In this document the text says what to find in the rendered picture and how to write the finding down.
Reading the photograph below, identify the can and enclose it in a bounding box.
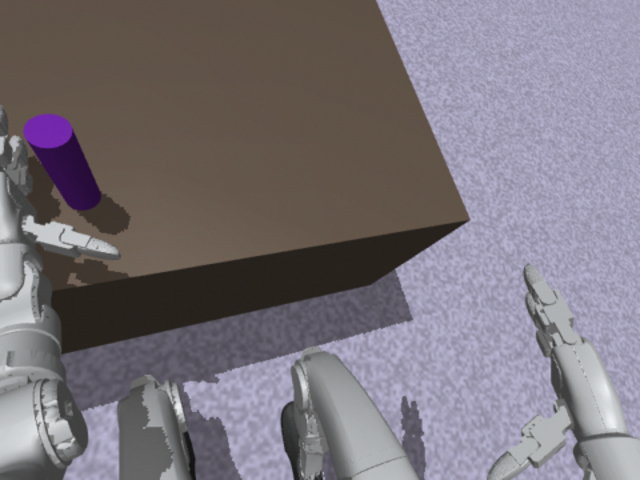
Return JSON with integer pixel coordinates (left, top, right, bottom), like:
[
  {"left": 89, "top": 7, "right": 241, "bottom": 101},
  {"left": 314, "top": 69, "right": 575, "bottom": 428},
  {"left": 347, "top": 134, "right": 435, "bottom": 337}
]
[{"left": 23, "top": 114, "right": 101, "bottom": 211}]

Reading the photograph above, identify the left robot hand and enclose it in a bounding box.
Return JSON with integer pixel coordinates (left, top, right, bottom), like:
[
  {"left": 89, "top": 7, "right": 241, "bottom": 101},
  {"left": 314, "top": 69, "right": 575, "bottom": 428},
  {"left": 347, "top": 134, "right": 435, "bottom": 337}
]
[{"left": 0, "top": 105, "right": 121, "bottom": 260}]

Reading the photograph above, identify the right robot hand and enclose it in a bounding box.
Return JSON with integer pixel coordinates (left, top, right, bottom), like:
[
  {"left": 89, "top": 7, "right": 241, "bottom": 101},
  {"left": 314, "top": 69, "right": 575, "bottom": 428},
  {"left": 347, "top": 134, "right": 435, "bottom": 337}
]
[{"left": 487, "top": 264, "right": 628, "bottom": 480}]

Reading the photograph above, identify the right robot arm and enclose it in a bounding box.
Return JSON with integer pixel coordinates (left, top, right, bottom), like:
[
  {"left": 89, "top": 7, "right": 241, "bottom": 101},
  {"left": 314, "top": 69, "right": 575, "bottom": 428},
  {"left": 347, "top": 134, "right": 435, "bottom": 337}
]
[{"left": 573, "top": 433, "right": 640, "bottom": 480}]

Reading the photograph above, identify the right robot foot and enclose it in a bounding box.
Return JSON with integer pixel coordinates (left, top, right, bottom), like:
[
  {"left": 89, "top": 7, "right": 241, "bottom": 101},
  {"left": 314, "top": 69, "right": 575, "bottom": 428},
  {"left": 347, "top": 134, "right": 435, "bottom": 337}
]
[{"left": 281, "top": 401, "right": 323, "bottom": 480}]

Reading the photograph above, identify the left robot arm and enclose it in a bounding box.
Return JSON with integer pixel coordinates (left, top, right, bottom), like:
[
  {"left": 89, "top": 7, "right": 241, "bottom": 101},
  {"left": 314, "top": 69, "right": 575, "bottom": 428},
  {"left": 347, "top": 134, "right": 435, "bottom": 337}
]
[{"left": 0, "top": 242, "right": 88, "bottom": 480}]

